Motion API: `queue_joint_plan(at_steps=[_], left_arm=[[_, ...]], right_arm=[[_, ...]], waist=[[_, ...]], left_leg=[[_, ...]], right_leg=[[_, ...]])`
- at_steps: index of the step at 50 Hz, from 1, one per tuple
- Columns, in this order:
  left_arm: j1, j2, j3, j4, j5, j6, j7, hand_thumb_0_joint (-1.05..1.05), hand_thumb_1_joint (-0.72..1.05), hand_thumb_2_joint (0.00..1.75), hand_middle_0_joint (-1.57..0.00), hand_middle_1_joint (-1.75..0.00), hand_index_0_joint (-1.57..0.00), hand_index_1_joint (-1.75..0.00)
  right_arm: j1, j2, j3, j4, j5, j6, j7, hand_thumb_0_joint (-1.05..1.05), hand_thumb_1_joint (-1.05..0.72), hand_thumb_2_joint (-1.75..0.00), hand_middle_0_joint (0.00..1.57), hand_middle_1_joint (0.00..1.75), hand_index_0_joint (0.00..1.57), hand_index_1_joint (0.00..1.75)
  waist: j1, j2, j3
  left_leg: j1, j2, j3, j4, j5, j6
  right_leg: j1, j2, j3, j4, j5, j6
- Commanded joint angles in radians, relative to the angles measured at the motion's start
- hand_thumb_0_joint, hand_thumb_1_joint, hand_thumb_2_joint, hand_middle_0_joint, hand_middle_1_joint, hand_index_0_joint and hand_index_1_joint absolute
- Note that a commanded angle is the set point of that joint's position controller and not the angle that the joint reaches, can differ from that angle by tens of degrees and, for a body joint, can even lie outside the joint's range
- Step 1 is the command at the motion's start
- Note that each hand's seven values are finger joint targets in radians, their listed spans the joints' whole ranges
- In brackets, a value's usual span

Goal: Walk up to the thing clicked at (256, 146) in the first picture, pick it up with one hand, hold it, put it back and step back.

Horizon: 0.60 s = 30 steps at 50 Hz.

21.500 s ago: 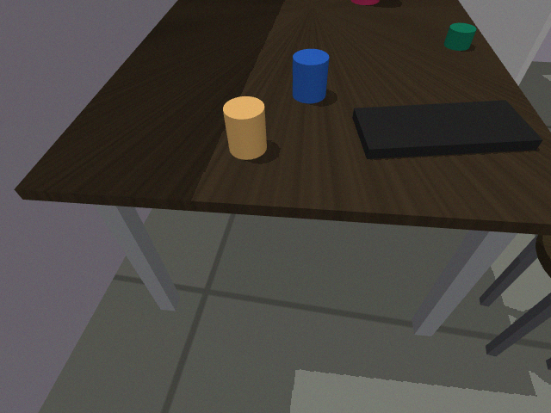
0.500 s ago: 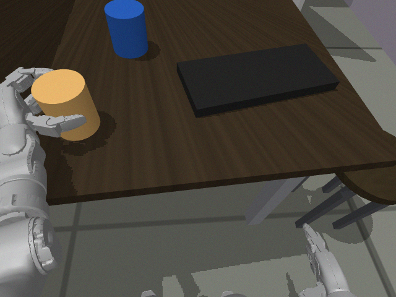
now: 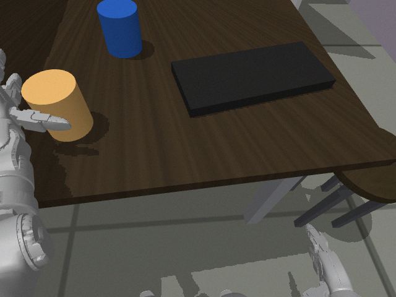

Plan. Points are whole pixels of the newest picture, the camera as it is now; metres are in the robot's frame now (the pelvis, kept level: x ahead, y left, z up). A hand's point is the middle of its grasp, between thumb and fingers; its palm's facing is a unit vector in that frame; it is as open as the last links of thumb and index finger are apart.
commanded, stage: withdraw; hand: left
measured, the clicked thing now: (60, 101) +0.52 +0.22 +0.09
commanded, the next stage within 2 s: rise in 0.20 s
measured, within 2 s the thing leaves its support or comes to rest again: neither
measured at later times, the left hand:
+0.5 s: hand out of the picture +0.48 +0.34 +0.22, palm faces +0.38 -0.90 -0.22, open 17.6 cm
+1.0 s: hand out of the picture +0.29 +0.29 +0.19, palm faces +0.39 -0.84 -0.37, open 17.5 cm
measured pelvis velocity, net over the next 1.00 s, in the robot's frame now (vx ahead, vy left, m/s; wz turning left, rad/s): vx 0.01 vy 0.01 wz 0.02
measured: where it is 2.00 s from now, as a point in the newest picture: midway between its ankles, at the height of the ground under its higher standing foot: outside the picture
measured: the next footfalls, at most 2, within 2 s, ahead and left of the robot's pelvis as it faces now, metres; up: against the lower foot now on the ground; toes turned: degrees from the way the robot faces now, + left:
none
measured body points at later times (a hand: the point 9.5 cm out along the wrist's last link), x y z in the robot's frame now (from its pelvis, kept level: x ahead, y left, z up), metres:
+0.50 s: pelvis +0.02 +0.01 +0.02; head +0.07 +0.01 +0.47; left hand +0.46 +0.39 +0.24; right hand +0.16 -0.24 -0.05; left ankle +0.03 +0.11 -0.69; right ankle -0.03 -0.13 -0.69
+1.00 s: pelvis +0.01 +0.01 +0.04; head +0.03 -0.01 +0.49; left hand +0.26 +0.33 +0.21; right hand +0.17 -0.26 -0.05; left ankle +0.03 +0.11 -0.69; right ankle -0.03 -0.13 -0.69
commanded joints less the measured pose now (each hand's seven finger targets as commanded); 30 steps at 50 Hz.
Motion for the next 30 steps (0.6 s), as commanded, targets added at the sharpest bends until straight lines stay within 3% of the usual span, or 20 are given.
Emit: queue_joint_plan(at_steps=[1,2,5,6,8,9,12,16,17,18,19,20,21,22,23,25,26,27,29,30], left_arm=[[-0.605,0.384,0.032,-0.356,-0.007,-0.065,-0.002,0.00,-0.61,0.05,-0.06,-0.05,-0.06,-0.05],[-0.604,0.437,0.064,-0.344,-0.005,-0.056,-0.003,0.00,-0.61,0.05,-0.06,-0.05,-0.07,-0.05],[-0.632,0.448,0.044,-0.333,0.002,-0.009,-0.016,0.00,-0.61,0.05,-0.06,-0.05,-0.06,-0.04],[-0.616,0.453,0.048,-0.298,0.002,0.013,-0.021,0.00,-0.61,0.03,-0.06,-0.04,-0.07,-0.03],[-0.595,0.447,0.032,-0.226,0.007,0.057,-0.039,0.00,-0.61,0.03,-0.06,-0.03,-0.06,-0.03],[-0.555,0.445,0.030,-0.162,0.007,0.088,-0.052,0.00,-0.61,0.02,-0.06,-0.04,-0.07,-0.03],[-0.511,0.421,0.005,-0.071,0.005,0.150,-0.105,0.00,-0.61,0.01,-0.06,-0.03,-0.07,-0.02],[-0.481,0.441,0.004,-0.063,-0.009,0.179,-0.184,0.00,-0.61,0.05,-0.07,-0.05,-0.06,-0.06],[-0.529,0.614,0.024,-0.194,0.087,0.161,-0.124,0.00,-0.60,0.02,-0.07,-0.06,-0.07,-0.06],[-0.478,0.526,-0.009,-0.056,0.083,0.171,-0.113,0.00,-0.61,0.03,-0.07,-0.07,-0.08,-0.06],[-0.422,0.475,-0.029,-0.029,0.078,0.179,-0.113,0.00,-0.60,0.03,-0.07,-0.07,-0.08,-0.06],[-0.449,0.505,-0.020,-0.111,0.087,0.173,-0.106,0.00,-0.61,0.04,-0.07,-0.07,-0.07,-0.07],[-0.495,0.595,0.026,-0.196,0.095,0.166,-0.091,0.00,-0.60,0.03,-0.07,-0.07,-0.08,-0.06],[-0.473,0.575,0.010,-0.120,0.106,0.175,-0.085,0.00,-0.60,0.03,-0.06,-0.07,-0.07,-0.07],[-0.485,0.629,0.034,-0.199,0.111,0.169,-0.074,0.00,-0.61,0.05,-0.08,-0.06,-0.07,-0.07],[-0.416,0.591,0.026,-0.186,0.114,0.167,-0.058,0.00,-0.61,0.04,-0.08,-0.05,-0.07,-0.06],[-0.437,0.604,0.041,-0.284,0.111,0.157,-0.052,0.00,-0.61,0.04,-0.08,-0.04,-0.06,-0.06],[-0.420,0.591,0.027,-0.314,0.110,0.156,-0.046,0.00,-0.61,0.04,-0.07,-0.04,-0.06,-0.05],[-0.294,0.544,0.030,-0.374,0.101,0.154,-0.034,0.00,-0.61,0.04,-0.07,-0.04,-0.06,-0.05],[-0.275,0.490,-0.003,-0.413,0.095,0.152,-0.029,0.00,-0.61,0.04,-0.07,-0.04,-0.06,-0.05]], right_arm=[[-0.002,-0.137,-0.069,-0.150,0.006,-0.043,-0.026,0.00,0.54,-0.05,0.05,0.05,0.05,0.05],[-0.008,-0.158,-0.085,-0.154,0.007,-0.042,-0.031,0.00,0.53,-0.05,0.05,0.05,0.05,0.05],[0.005,-0.131,-0.060,-0.105,0.019,-0.042,-0.037,0.00,0.53,-0.05,0.05,0.05,0.05,0.05],[-0.034,-0.169,-0.087,-0.125,0.021,-0.049,-0.043,0.00,0.54,-0.05,0.05,0.05,0.05,0.05],[-0.011,-0.124,-0.051,-0.050,0.031,-0.051,-0.041,0.00,0.54,-0.05,0.05,0.05,0.05,0.05],[-0.006,-0.149,-0.076,-0.025,0.035,-0.054,-0.046,0.00,0.54,-0.05,0.05,0.05,0.05,0.05],[-0.051,-0.124,-0.034,-0.014,0.047,-0.067,-0.042,0.00,0.55,-0.05,0.05,0.05,0.05,0.05],[-0.059,-0.145,-0.037,-0.021,0.054,-0.082,-0.042,0.00,0.55,-0.06,0.05,0.05,0.05,0.05],[-0.091,-0.186,-0.058,-0.081,0.051,-0.078,-0.034,0.00,0.56,-0.05,0.05,0.05,0.05,0.05],[-0.024,-0.136,-0.030,0.030,0.052,-0.066,-0.025,0.00,0.55,-0.06,0.05,0.05,0.05,0.05],[-0.014,-0.135,-0.018,0.025,0.055,-0.061,-0.016,0.00,0.55,-0.06,0.05,0.05,0.05,0.05],[-0.051,-0.154,-0.039,-0.048,0.059,-0.062,-0.013,0.00,0.56,-0.06,0.05,0.05,0.05,0.05],[-0.047,-0.177,-0.068,-0.059,0.062,-0.063,-0.018,0.00,0.55,-0.06,0.05,0.05,0.05,0.05],[0.023,-0.171,-0.063,0.024,0.057,-0.053,-0.014,0.00,0.56,-0.06,0.05,0.05,0.05,0.05],[0.001,-0.171,-0.041,-0.028,0.058,-0.055,-0.011,0.00,0.52,-0.07,0.05,0.05,0.05,0.05],[-0.011,-0.148,-0.035,-0.020,0.065,-0.059,-0.012,0.00,0.51,-0.07,0.05,0.05,0.05,0.05],[-0.012,-0.169,-0.056,-0.026,0.065,-0.060,-0.011,0.00,0.52,-0.07,0.05,0.05,0.05,0.05],[0.018,-0.167,-0.074,0.019,0.066,-0.061,-0.013,0.00,0.53,-0.07,0.05,0.05,0.05,0.05],[-0.022,-0.170,-0.068,-0.032,0.068,-0.076,-0.008,0.00,0.52,-0.07,0.05,0.05,0.05,0.05],[0.013,-0.154,-0.072,0.020,0.068,-0.076,-0.008,0.00,0.52,-0.07,0.05,0.05,0.05,0.05]], waist=[[0.016,0.213,-0.580],[0.022,0.216,-0.582],[0.020,0.216,-0.553],[0.021,0.192,-0.529],[0.030,0.197,-0.475],[0.029,0.167,-0.429],[0.042,0.109,-0.357],[0.053,0.068,-0.352],[0.101,0.125,-0.437],[0.076,0.092,-0.330],[0.076,0.045,-0.282],[0.074,0.038,-0.348],[0.088,0.076,-0.440],[0.068,0.062,-0.380],[0.095,0.073,-0.396],[0.098,0.052,-0.371],[0.108,0.110,-0.445],[0.110,0.164,-0.425],[0.132,0.163,-0.456],[0.115,0.167,-0.409]], left_leg=[[0.569,-0.008,-0.041,-0.057,0.459,0.020],[0.579,-0.008,-0.040,-0.061,0.468,0.017],[0.577,-0.015,-0.027,-0.084,0.452,0.022],[0.571,-0.016,-0.027,-0.099,0.431,0.020],[0.553,-0.019,-0.020,-0.117,0.428,0.022],[0.529,-0.019,-0.019,-0.132,0.408,0.022],[0.500,-0.018,-0.020,-0.163,0.402,0.023],[0.514,-0.017,-0.018,-0.184,0.437,0.026],[0.557,-0.026,-0.007,-0.187,0.493,0.015],[0.527,-0.020,-0.014,-0.198,0.471,0.012],[0.510,-0.018,-0.014,-0.207,0.457,0.017],[0.541,-0.019,-0.015,-0.214,0.450,0.018],[0.598,-0.021,-0.012,-0.206,0.488,0.017],[0.590,-0.020,-0.014,-0.213,0.477,0.019],[0.583,-0.027,-0.008,-0.221,0.460,0.020],[0.580,-0.033,-0.002,-0.229,0.454,0.026],[0.637,-0.031,0.000,-0.228,0.492,0.022],[0.666,-0.031,0.000,-0.225,0.523,0.016],[0.729,-0.019,-0.007,-0.232,0.586,0.010],[0.725,-0.020,-0.006,-0.235,0.586,0.011]], right_leg=[[0.105,0.002,-0.005,-0.110,0.433,-0.010],[0.113,0.002,-0.007,-0.119,0.431,-0.011],[0.166,0.000,0.002,-0.149,0.463,-0.006],[0.173,0.001,0.001,-0.161,0.443,-0.007],[0.180,-0.001,0.003,-0.179,0.446,-0.007],[0.180,0.001,0.000,-0.190,0.427,-0.009],[0.184,0.005,-0.008,-0.211,0.411,-0.012],[0.207,0.005,-0.010,-0.225,0.438,-0.010],[0.259,-0.009,-0.017,-0.220,0.509,-0.004],[0.214,0.001,-0.028,-0.219,0.472,-0.007],[0.219,0.003,-0.031,-0.230,0.460,-0.004],[0.240,0.000,-0.029,-0.234,0.460,-0.003],[0.274,-0.004,-0.023,-0.232,0.497,-0.001],[0.242,-0.003,-0.028,-0.242,0.477,-0.001],[0.283,-0.010,-0.021,-0.255,0.477,0.000],[0.298,-0.018,-0.017,-0.261,0.493,0.005],[0.313,-0.021,-0.014,-0.261,0.513,0.002],[0.290,-0.021,-0.018,-0.260,0.513,-0.001],[0.298,-0.017,-0.026,-0.271,0.519,-0.005],[0.278,-0.017,-0.028,-0.277,0.525,-0.004]])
